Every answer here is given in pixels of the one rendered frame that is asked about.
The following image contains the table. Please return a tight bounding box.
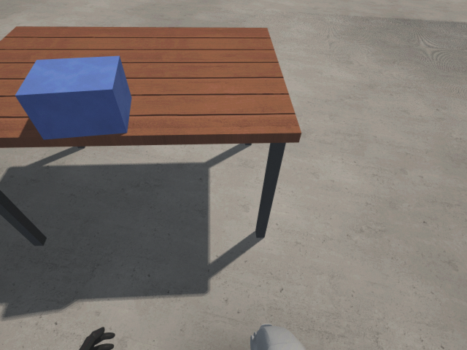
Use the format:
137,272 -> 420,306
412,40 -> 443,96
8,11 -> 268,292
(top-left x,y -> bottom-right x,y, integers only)
0,26 -> 301,246

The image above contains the carton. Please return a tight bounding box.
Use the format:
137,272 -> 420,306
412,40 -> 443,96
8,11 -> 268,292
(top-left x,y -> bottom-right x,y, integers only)
15,56 -> 132,140

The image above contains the left robot hand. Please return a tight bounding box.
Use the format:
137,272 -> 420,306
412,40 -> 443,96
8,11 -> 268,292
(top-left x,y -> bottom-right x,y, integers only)
79,327 -> 115,350

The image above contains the right robot thigh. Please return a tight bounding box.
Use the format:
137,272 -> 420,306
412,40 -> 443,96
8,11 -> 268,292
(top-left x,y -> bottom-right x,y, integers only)
250,326 -> 306,350

